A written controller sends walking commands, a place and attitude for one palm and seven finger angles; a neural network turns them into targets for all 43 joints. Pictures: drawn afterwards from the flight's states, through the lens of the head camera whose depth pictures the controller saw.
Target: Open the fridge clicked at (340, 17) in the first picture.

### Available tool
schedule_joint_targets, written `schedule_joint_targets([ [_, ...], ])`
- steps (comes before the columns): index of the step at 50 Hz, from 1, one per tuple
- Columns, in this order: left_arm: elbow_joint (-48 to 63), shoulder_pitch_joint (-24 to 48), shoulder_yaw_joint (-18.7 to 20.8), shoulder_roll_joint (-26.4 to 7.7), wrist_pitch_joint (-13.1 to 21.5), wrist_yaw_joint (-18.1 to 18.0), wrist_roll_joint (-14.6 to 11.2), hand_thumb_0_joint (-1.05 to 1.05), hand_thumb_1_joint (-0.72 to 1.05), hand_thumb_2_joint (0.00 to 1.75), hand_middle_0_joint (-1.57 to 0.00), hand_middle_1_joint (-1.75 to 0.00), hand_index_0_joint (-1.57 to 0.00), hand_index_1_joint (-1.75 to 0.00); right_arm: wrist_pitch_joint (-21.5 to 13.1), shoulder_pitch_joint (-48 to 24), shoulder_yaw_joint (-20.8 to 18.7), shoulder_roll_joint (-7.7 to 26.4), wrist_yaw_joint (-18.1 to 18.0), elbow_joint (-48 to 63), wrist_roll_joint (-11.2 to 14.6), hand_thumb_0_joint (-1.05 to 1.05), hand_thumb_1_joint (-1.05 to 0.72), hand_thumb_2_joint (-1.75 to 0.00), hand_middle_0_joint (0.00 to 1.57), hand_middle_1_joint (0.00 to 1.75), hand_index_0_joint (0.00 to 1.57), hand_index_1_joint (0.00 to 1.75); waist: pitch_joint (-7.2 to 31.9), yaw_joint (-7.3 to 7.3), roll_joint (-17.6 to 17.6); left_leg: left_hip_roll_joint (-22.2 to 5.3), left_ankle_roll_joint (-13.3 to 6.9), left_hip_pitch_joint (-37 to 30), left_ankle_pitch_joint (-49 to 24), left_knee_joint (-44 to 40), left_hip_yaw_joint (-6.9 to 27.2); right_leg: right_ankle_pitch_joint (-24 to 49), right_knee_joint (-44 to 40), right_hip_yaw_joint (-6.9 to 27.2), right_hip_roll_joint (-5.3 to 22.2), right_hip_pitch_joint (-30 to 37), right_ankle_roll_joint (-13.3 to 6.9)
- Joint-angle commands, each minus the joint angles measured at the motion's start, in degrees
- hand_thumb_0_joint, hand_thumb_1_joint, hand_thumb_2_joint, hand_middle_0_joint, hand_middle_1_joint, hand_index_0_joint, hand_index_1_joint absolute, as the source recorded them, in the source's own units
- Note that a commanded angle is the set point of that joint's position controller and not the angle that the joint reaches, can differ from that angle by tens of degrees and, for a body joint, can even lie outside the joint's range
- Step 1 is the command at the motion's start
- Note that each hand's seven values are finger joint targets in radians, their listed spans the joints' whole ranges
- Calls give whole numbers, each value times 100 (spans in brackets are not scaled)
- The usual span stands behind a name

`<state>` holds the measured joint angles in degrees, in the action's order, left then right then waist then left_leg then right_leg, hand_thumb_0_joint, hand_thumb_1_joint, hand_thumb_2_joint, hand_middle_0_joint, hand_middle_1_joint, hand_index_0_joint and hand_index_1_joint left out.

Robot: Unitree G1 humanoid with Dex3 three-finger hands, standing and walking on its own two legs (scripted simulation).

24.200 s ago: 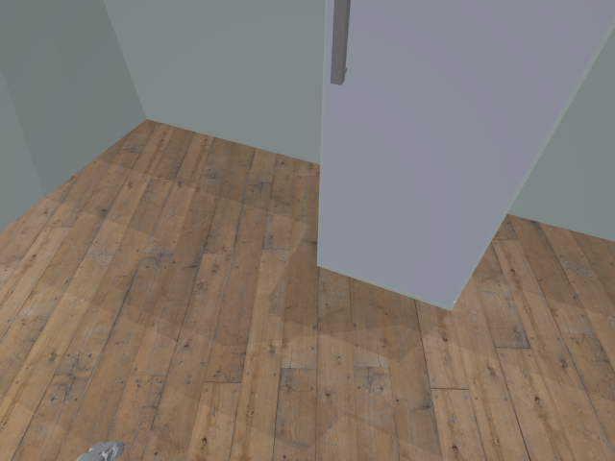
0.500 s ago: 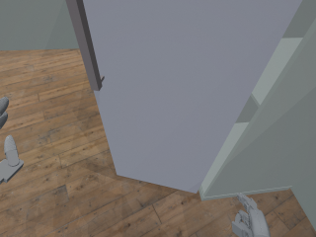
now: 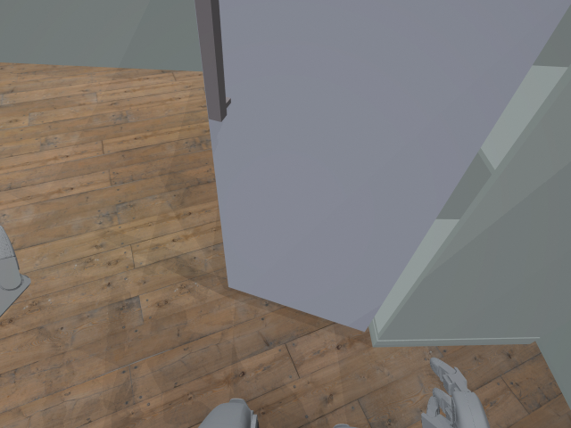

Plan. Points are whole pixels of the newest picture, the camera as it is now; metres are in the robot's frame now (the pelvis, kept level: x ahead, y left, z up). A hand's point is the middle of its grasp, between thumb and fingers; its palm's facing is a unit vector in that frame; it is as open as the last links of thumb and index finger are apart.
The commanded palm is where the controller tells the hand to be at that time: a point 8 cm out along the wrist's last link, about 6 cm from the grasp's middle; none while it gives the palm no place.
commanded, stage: step back with the hand held close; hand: left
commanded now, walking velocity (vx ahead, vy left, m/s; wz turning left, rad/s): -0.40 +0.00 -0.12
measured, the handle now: (214, 13) +0.62 +0.17 +0.27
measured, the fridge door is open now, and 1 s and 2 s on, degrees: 70 70 70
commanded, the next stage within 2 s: stop stepping back and stand still in 0.30 s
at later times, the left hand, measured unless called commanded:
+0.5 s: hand out of the picture +0.09 +0.30 +0.20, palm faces +0.49 -0.82 -0.32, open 7.4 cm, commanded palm +0.03 +0.33 +0.20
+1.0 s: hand out of the picture +0.04 +0.27 +0.19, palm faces +0.29 -0.86 -0.42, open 7.4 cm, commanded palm -0.01 +0.32 +0.20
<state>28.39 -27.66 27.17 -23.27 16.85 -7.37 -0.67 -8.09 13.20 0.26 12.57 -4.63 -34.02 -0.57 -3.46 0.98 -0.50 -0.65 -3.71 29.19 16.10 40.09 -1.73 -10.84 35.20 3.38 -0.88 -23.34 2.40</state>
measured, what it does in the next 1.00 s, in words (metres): walks backwards: left foot, then right foot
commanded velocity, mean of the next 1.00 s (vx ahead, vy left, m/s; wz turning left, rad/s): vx -0.06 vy -0.02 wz -0.09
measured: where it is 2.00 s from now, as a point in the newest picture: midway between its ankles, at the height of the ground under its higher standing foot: outside the picture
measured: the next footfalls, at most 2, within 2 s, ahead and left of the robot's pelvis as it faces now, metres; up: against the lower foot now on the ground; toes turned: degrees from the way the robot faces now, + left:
left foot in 0.32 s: +0.02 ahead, +0.13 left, +0.00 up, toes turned +7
right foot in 0.62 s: -0.18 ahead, -0.05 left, +0.00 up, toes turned -8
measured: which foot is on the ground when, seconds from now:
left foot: down 0.00-0.16, up 0.18-0.30, down 0.32-0.94, up 0.96-1.00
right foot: down 0.00-0.30, up 0.32-0.60, down 0.62-1.00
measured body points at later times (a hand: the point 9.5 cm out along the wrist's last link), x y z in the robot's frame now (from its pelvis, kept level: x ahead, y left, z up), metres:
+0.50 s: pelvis -0.12 +0.03 +0.02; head -0.11 +0.07 +0.46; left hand +0.06 +0.34 +0.22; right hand +0.07 -0.18 -0.04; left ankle -0.02 +0.12 -0.71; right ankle -0.15 -0.12 -0.66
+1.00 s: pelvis -0.19 +0.04 +0.02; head -0.21 +0.08 +0.47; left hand +0.02 +0.32 +0.21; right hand -0.13 -0.23 -0.06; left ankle -0.10 +0.12 -0.69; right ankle -0.22 -0.06 -0.72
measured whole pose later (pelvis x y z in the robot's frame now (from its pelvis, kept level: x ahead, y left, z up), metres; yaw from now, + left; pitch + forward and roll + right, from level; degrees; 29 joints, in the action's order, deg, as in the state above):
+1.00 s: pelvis -0.19 +0.04 +0.02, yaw -9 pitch -2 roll -2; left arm 28.6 -32.7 24.4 -24.2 12.0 -8.4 -1.6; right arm -6.6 19.7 -0.6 12.4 -4.1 -38.7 -1.1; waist 2.6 -2.3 -1.9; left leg -0.6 -0.4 25.8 18.5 43.5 -1.6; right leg -15.6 27.7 -0.7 -2.5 -9.4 -3.2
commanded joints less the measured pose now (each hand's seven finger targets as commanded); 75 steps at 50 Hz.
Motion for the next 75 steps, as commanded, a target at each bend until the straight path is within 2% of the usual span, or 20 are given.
schedule_joint_targets([
  [1,1248,663,594,-975,414,-118,-6,0,90,90,-20,-30,-20,-30,-399,-563,-380,835,-118,863,28,0,-90,-90,20,30,20,30,880,-8,1026,-1036,-307,1292,2890,-2267,1326,-561,766,226,-200,1591,-243],
  [5,1181,198,1036,-1339,390,-75,-106,0,90,90,-20,-30,-20,-30,-372,-677,-500,763,-48,923,57,0,-90,-90,20,30,20,30,1086,74,657,-1096,-230,1186,2525,-1599,898,-935,630,660,-69,1410,-416],
  [8,1282,287,659,-1291,228,-152,-196,0,90,90,-20,-30,-20,-30,-147,-597,-455,413,134,549,50,0,-90,-90,20,30,20,30,870,-8,-1337,96,599,-1026,1307,2160,-77,-3005,-2450,3363,1991,-1748,-1425],
  [12,1310,690,461,-1149,75,-173,-125,0,90,90,-20,-30,-20,-30,-37,-583,-319,409,114,555,-22,0,-90,-90,20,30,20,30,548,-80,-1498,-35,406,-1265,1201,898,260,177,-1663,1845,1260,-1016,-941],
  [14,1281,1091,334,-1114,120,-166,-107,0,90,90,-20,-30,-20,-30,-75,-513,-319,609,-40,487,43,0,-90,-90,20,30,20,30,605,-197,-73,-61,301,-1527,554,-1570,-10,700,-500,1280,650,-586,-488],
  [16,1497,1366,579,-1204,273,-239,-21,0,90,90,-20,-30,-20,-30,-241,-635,-442,734,-160,625,-6,0,-90,-90,20,30,20,30,1043,-53,1963,-2240,-538,-684,-1167,-2339,1501,-1302,2323,163,-276,-72,32],
  [17,1257,1075,596,-1115,340,-191,-103,0,90,90,-20,-30,-20,-30,-359,-587,-509,583,-83,546,31,0,-90,-90,20,30,20,30,1616,-88,1482,-2452,-620,-472,-16,-2478,1383,-1552,3526,308,-355,381,8],
  [19,1463,979,426,-887,236,-114,-195,0,90,90,-20,-30,-20,-30,-392,-570,-628,750,53,572,-63,0,-90,-90,20,30,20,30,1012,-103,1052,-2386,-827,-253,-244,-2279,1410,-1650,3735,284,-248,-58,-9],
  [27,1485,337,235,-925,-85,-147,-287,0,90,90,-20,-30,-20,-30,-372,-509,-349,682,196,826,-7,0,-90,-90,20,30,20,30,981,-81,1671,-1353,330,-1046,2078,-3030,548,-1891,-769,-1173,-465,1466,-336],
  [32,1321,481,791,-1689,-144,-259,-366,0,90,90,-20,-30,-20,-30,-128,-344,-174,437,110,707,-3,0,-90,-90,20,30,20,30,1170,-56,-911,-291,521,-686,325,710,-212,-233,-2308,1227,1844,1066,-1469],
  [37,658,433,193,-1024,-281,-271,-235,0,90,90,-20,-30,-20,-30,-124,-487,-248,705,-101,526,80,0,-90,-90,20,30,20,30,335,-271,243,-357,265,-1690,450,-1310,219,-1848,-1371,81,695,33,-727],
  [41,1174,390,409,-1243,-202,-281,-180,0,90,90,-20,-30,-20,-30,-217,-580,-242,801,-207,591,-38,0,-90,-90,20,30,20,30,234,-157,1774,-1358,216,-381,3531,-3757,2251,-2124,363,-796,-488,977,-421],
  [44,1162,-71,321,-1090,-200,-224,-129,0,90,90,-20,-30,-20,-30,-218,-437,-304,753,-100,562,-76,0,-90,-90,20,30,20,30,479,-85,1229,-808,224,196,2454,-2848,1044,-1832,-849,-698,-294,2184,-499],
  [48,1272,-25,585,-1285,-81,-279,-152,0,90,90,-20,-30,-20,-30,-156,-341,-358,631,23,452,-17,0,-90,-90,20,30,20,30,297,-75,-945,3,421,481,386,1412,161,-2197,-2571,2411,1905,1111,-1700],
  [53,414,635,172,-927,20,-278,-65,0,90,90,-20,-30,-20,-30,-278,-329,-311,640,-46,290,5,0,-90,-90,20,30,20,30,136,-233,-193,-152,281,-1472,-45,-827,42,-1584,-1637,448,952,98,-878],
  [56,961,797,193,-1054,122,-232,-68,0,90,90,-20,-30,-20,-30,-433,-498,-342,845,-117,473,41,0,-90,-90,20,30,20,30,426,-57,859,-914,-45,-1829,-362,-1941,1296,-750,-602,-46,95,336,-318],
  [58,1010,657,207,-1029,121,-181,-69,0,90,90,-20,-30,-20,-30,-475,-484,-232,665,-89,409,-32,0,-90,-90,20,30,20,30,311,-149,1592,-1331,-146,-986,2060,-3249,2289,-1332,262,-308,-159,787,-182],
  [71,553,237,121,-848,-145,-155,-191,0,90,90,-20,-30,-20,-30,-230,-511,-202,590,-16,498,12,0,-90,-90,20,30,20,30,879,-163,-24,-405,234,-1906,-928,-1336,464,317,-1661,471,525,833,-482],
  [72,-3589,258,-2054,-61,-1090,616,319,0,90,90,-20,-30,-20,-30,-397,-839,-516,1676,475,-687,80,0,-90,-90,20,30,20,30,706,-350,174,-643,192,-1463,-2917,-399,650,1959,-498,-176,896,556,-507],
  [75,-4041,672,-2088,-6,-1632,710,259,0,90,90,-20,-30,-20,-30,269,-522,-469,1480,421,-538,36,0,-90,-90,20,30,20,30,987,-128,-200,-922,-71,-1340,-2744,-877,980,254,-74,-241,454,594,-420],
])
